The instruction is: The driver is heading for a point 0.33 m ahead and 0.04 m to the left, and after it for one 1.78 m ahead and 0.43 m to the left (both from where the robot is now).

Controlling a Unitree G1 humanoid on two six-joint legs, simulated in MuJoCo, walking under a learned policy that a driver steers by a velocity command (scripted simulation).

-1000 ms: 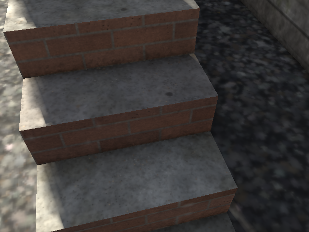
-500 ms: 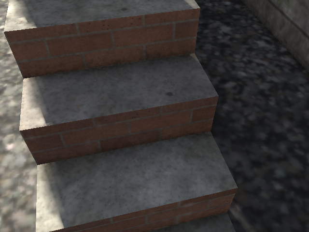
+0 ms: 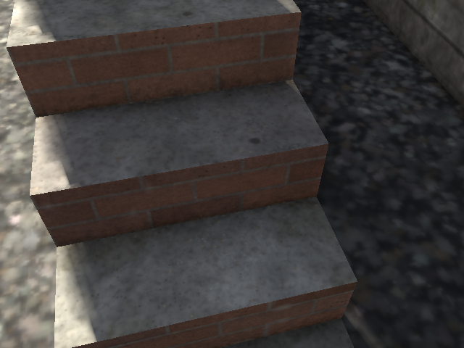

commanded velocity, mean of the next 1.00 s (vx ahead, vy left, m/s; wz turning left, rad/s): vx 0.50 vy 0.00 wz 0.00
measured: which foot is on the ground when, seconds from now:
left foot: down 0.00-1.00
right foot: down 0.00-1.00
